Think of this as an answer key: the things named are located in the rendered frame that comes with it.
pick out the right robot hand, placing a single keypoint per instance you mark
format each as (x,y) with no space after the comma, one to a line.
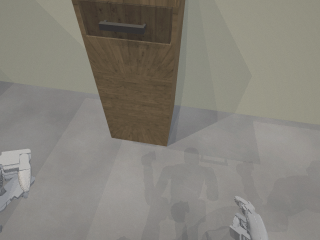
(250,228)

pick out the handle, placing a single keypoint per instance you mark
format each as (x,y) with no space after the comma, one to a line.
(122,27)

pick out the drawer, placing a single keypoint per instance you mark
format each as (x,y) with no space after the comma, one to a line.
(158,20)

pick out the cabinet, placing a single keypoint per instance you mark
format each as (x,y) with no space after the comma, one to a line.
(136,80)

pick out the left robot hand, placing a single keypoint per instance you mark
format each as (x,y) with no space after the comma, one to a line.
(15,167)

